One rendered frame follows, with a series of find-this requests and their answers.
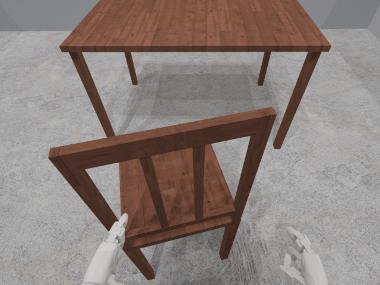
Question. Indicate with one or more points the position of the right robot hand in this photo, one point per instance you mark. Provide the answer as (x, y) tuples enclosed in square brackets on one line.
[(309, 269)]

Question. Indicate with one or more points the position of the chair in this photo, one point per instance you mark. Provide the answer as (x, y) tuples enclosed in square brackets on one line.
[(171, 183)]

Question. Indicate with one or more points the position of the left robot hand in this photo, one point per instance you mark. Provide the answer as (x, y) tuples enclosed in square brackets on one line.
[(107, 256)]

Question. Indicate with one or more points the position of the table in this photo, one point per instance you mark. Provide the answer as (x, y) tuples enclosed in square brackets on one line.
[(197, 26)]

